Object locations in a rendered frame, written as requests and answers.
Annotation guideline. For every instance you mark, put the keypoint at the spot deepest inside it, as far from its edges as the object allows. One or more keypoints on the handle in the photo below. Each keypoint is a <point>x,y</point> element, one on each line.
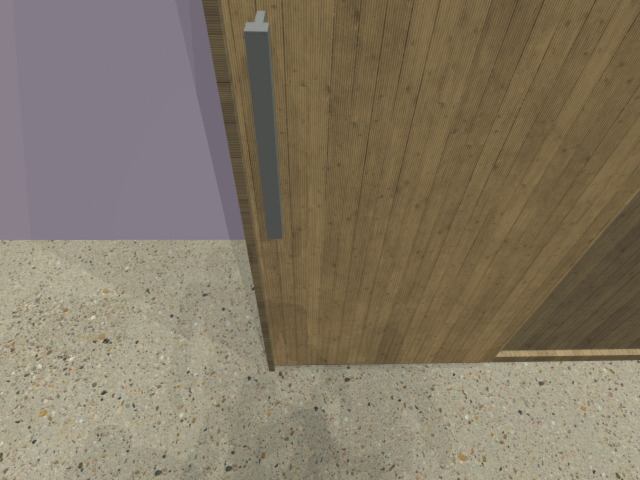
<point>258,51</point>

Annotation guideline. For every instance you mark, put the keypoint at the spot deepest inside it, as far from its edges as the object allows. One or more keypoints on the wardrobe door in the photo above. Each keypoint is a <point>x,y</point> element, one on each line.
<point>597,304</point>
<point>443,165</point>

